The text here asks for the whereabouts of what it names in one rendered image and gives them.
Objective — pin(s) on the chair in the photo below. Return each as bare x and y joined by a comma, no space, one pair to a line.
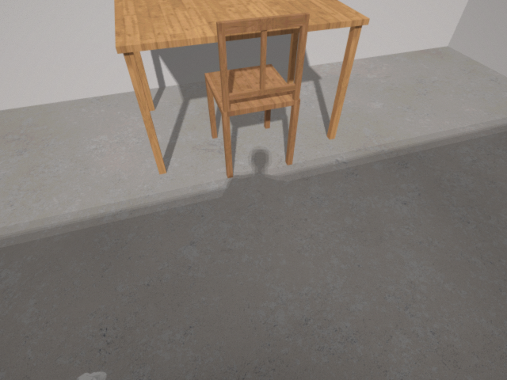
255,88

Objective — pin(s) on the table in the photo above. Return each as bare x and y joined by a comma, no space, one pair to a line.
143,25

